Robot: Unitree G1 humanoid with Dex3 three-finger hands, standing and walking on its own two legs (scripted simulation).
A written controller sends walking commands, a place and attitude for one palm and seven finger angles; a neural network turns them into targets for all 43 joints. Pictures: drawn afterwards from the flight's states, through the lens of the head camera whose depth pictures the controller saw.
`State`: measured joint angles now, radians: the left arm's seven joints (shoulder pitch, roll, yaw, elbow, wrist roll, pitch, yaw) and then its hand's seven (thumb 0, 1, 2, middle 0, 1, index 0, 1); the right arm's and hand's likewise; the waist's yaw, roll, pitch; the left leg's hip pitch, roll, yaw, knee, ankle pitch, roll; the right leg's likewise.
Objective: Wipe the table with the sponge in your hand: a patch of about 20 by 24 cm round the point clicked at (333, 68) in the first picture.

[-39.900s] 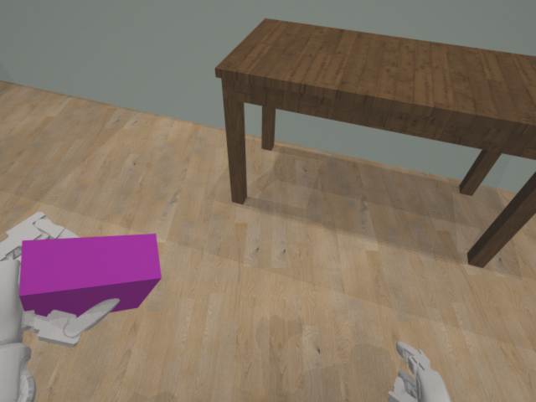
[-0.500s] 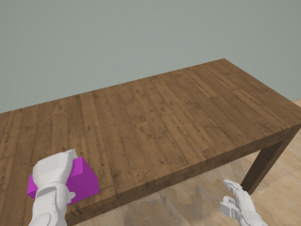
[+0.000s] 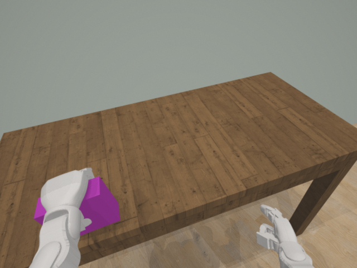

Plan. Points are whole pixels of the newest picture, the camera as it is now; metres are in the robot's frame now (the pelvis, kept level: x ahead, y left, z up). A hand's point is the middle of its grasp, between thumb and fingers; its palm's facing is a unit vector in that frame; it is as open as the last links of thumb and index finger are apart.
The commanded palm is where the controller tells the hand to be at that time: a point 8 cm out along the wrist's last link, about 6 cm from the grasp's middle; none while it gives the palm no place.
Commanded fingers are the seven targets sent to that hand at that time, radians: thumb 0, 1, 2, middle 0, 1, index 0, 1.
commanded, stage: lift the sponge slowly off the table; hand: left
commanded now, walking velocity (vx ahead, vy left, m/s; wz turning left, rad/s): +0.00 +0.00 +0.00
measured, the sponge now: (85, 213) +0.21 +0.27 +0.01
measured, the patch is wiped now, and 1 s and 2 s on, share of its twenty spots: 0.90 0.90 0.90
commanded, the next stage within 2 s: bring the sponge back beside the body in 1.10 s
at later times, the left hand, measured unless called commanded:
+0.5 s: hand (73, 192) +0.22 +0.28 +0.08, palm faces +0.06 -0.13 -0.99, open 9.2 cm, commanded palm +0.19 +0.27 +0.16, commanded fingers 0.00 0.10 1.30 -1.20 -1.60 -1.20 -1.60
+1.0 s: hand (65, 182) +0.22 +0.28 +0.12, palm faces +0.15 -0.14 -0.98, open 9.2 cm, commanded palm +0.19 +0.27 +0.20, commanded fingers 0.00 0.10 1.30 -1.20 -1.60 -1.20 -1.60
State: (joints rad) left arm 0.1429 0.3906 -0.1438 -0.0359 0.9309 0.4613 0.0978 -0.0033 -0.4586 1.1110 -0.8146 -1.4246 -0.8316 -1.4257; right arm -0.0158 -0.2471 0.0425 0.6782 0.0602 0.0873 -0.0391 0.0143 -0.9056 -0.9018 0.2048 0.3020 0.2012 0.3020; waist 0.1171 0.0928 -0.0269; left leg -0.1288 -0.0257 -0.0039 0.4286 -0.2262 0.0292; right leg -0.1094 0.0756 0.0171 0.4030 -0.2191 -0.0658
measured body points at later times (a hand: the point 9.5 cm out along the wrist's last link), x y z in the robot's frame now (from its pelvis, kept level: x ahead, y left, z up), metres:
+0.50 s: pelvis +0.00 +0.00 +0.00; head -0.03 -0.04 +0.45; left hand +0.22 +0.28 +0.14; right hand +0.26 -0.21 -0.07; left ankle +0.01 +0.10 -0.74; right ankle +0.00 -0.08 -0.74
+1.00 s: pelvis +0.00 +0.00 +0.00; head -0.04 -0.04 +0.45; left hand +0.21 +0.28 +0.18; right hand +0.26 -0.19 -0.06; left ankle +0.01 +0.10 -0.74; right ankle +0.00 -0.08 -0.74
